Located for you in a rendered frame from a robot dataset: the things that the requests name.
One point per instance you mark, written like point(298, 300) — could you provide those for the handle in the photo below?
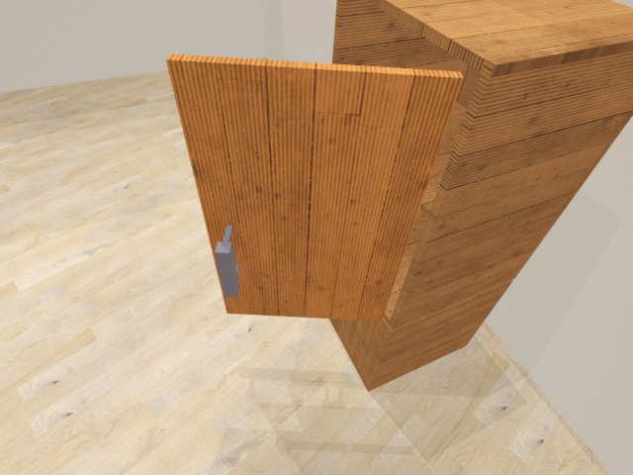
point(226, 264)

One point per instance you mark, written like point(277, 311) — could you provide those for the cupboard door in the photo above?
point(319, 168)

